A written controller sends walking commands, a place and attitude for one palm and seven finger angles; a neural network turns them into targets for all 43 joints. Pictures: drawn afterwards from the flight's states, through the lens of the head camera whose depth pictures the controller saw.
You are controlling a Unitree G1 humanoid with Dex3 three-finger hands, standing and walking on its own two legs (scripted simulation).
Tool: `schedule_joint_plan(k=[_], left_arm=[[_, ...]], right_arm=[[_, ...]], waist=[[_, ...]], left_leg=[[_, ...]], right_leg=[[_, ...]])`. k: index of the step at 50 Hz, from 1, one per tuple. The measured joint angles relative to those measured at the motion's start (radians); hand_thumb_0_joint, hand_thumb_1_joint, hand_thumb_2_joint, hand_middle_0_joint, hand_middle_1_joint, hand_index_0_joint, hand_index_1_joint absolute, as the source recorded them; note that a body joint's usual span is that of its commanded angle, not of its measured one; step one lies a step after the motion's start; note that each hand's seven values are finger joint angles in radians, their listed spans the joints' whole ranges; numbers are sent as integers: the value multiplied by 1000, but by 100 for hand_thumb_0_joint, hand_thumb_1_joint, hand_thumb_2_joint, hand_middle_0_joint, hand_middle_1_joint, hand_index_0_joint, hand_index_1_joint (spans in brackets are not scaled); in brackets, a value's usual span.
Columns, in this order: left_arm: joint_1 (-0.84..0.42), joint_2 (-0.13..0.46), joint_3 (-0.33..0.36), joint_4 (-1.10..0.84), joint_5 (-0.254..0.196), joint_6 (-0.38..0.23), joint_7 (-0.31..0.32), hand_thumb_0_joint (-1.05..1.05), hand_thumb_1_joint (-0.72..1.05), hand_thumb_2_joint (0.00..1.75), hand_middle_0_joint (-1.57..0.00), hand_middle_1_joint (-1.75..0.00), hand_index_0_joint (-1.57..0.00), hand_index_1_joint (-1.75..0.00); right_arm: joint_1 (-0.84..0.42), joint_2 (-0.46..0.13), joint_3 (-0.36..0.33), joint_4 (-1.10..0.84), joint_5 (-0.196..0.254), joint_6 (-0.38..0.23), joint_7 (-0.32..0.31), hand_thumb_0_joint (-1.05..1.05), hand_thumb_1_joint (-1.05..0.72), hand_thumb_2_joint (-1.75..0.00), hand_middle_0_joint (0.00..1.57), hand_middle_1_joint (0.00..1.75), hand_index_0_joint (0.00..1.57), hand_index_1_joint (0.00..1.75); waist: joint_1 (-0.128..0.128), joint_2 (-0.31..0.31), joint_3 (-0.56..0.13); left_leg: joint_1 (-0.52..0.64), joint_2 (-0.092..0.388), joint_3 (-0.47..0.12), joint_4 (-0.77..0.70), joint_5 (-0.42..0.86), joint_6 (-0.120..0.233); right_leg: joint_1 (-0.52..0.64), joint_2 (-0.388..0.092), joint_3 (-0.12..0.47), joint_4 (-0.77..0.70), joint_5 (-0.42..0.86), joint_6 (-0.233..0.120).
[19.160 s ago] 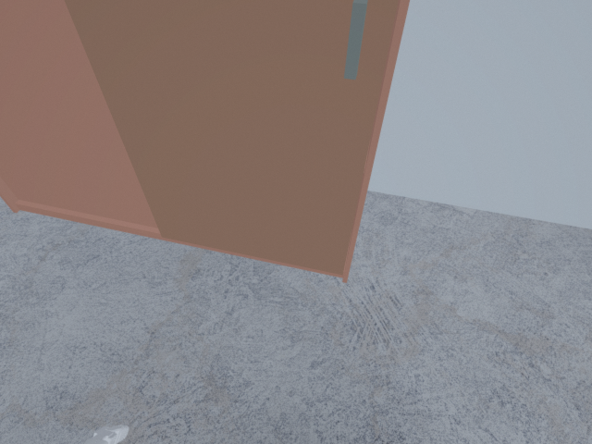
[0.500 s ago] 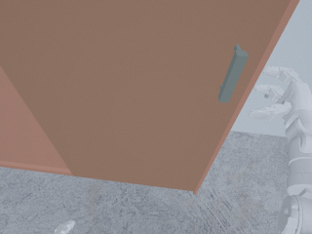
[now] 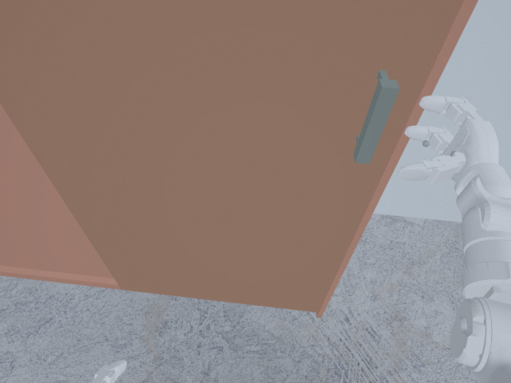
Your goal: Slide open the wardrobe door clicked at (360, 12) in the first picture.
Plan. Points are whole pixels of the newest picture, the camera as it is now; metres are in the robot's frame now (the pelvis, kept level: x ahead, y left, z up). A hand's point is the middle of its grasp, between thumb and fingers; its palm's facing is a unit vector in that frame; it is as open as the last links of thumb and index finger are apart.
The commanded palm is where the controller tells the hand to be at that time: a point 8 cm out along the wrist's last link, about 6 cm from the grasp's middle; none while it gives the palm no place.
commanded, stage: move the hooked fingers beside the handle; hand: right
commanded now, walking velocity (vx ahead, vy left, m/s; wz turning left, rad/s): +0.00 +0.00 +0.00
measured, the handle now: (371, 117) +0.51 -0.14 +0.18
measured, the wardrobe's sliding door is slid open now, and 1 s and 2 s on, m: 0.00 0.00 0.00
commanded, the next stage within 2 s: feel for the door with the fingertips in 0.08 s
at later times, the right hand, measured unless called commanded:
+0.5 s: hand (398, 144) +0.44 -0.17 +0.19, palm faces +0.01 +1.00 +0.02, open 14.0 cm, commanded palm +0.41 -0.21 +0.19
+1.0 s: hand (388, 134) +0.46 -0.15 +0.19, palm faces +0.02 +1.00 +0.00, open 14.0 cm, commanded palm +0.44 -0.21 +0.19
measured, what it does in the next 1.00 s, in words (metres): stands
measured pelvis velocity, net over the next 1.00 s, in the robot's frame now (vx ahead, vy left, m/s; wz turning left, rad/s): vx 0.01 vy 0.01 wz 0.00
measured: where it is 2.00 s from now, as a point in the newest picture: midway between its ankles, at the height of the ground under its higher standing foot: outside the picture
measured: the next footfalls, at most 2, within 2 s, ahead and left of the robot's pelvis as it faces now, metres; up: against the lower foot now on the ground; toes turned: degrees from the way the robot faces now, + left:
none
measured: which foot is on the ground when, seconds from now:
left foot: down 0.00-1.00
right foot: down 0.00-1.00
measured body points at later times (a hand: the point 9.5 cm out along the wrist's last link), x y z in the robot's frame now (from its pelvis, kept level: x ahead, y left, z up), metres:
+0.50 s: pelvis +0.00 +0.00 +0.00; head +0.01 +0.01 +0.45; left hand +0.10 +0.26 -0.11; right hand +0.43 -0.22 +0.19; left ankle -0.03 +0.11 -0.73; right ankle +0.04 -0.11 -0.73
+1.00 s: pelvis +0.01 +0.01 +0.00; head +0.02 +0.02 +0.45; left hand +0.09 +0.27 -0.12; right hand +0.45 -0.21 +0.19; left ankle -0.03 +0.11 -0.73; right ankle +0.04 -0.11 -0.73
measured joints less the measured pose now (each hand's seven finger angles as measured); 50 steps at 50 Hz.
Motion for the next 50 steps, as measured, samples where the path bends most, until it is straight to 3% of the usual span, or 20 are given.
schedule_joint_plan(k=[4,11,21,30,40,50], left_arm=[[12,6,7,-3,2,-2,-1,1,90,90,-20,-30,-20,-30],[23,3,11,7,7,-15,-6,1,91,90,-20,-30,-20,-30],[1,3,14,-2,4,-17,-12,1,91,90,-20,-30,-20,-30],[-30,-17,7,-2,14,-24,-23,1,91,90,-20,-30,-20,-30],[-15,-18,6,-3,19,0,-19,1,90,90,-20,-30,-20,-30],[3,5,23,20,13,6,-12,1,91,90,-20,-30,-20,-30]], right_arm=[[-5,-5,7,21,-5,13,-6,-1,50,-30,30,120,30,120],[37,26,-14,-50,2,-40,-15,-1,50,-30,30,120,29,120],[23,66,38,-66,-1,29,-50,-1,50,-30,30,120,29,120],[6,131,70,-92,-23,11,-116,-1,50,-30,30,120,30,120],[-8,98,26,-47,-37,15,-123,-1,50,-30,30,120,30,120],[-48,87,55,4,-23,2,-91,-1,50,-30,30,120,29,120]], waist=[[5,-7,5],[5,0,3],[-2,-11,1],[-5,-3,5],[4,-7,-4],[2,-10,8]], left_leg=[[-14,1,0,2,4,-1],[-9,0,-11,-2,5,-2],[-1,4,-7,-6,5,-5],[-1,3,-6,-3,2,-1],[8,-3,-12,-10,-1,7],[0,-5,4,-6,-6,11]], right_leg=[[-13,1,0,0,4,-2],[-3,-1,-10,-5,3,-2],[2,4,-6,-7,3,-5],[5,4,-5,-12,5,0],[20,-3,-10,-27,4,7],[4,-3,7,-17,3,11]])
